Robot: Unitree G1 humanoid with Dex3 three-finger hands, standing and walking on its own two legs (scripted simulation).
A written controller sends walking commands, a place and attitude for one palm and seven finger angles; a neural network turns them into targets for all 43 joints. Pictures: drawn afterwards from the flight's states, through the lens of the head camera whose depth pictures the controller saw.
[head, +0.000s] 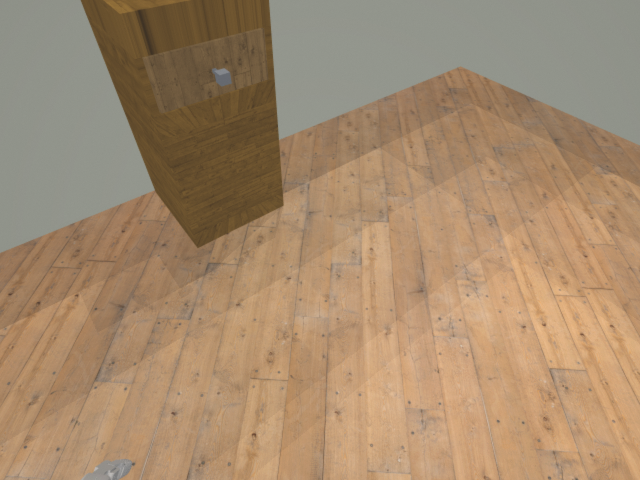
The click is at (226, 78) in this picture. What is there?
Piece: drawer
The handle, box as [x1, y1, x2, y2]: [212, 68, 231, 86]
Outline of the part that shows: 212,69 213,73 215,74 216,82 221,86 231,83 230,75 227,70 224,68 219,70 215,68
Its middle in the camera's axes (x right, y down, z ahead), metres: -0.31 -0.50 +1.19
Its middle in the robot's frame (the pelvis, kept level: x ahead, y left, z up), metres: +1.21 +0.37 -0.07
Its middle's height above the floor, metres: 0.70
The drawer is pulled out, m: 0.00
